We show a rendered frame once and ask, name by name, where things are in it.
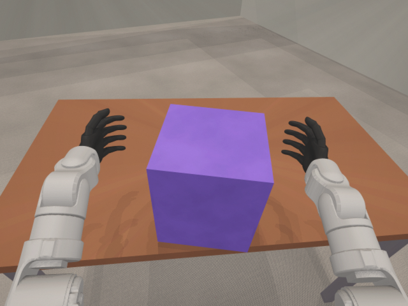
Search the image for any right robot upper arm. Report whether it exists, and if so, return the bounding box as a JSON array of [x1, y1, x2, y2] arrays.
[[335, 286, 408, 306]]

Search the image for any robot left hand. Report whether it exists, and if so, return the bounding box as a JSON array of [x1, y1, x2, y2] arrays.
[[79, 108, 127, 162]]

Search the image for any left robot upper arm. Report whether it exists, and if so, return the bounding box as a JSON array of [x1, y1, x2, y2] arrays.
[[10, 273, 84, 306]]

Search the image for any right robot forearm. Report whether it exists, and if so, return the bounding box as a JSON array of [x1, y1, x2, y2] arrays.
[[305, 159, 408, 303]]

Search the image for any table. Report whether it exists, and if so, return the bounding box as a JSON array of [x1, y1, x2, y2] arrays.
[[0, 97, 408, 303]]

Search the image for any robot right hand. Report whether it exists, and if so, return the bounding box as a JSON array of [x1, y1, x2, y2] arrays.
[[281, 117, 328, 173]]

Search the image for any left robot forearm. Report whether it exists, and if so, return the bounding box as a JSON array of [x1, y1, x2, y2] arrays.
[[4, 146, 100, 306]]

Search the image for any carton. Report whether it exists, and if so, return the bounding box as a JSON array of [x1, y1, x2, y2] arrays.
[[146, 104, 274, 252]]

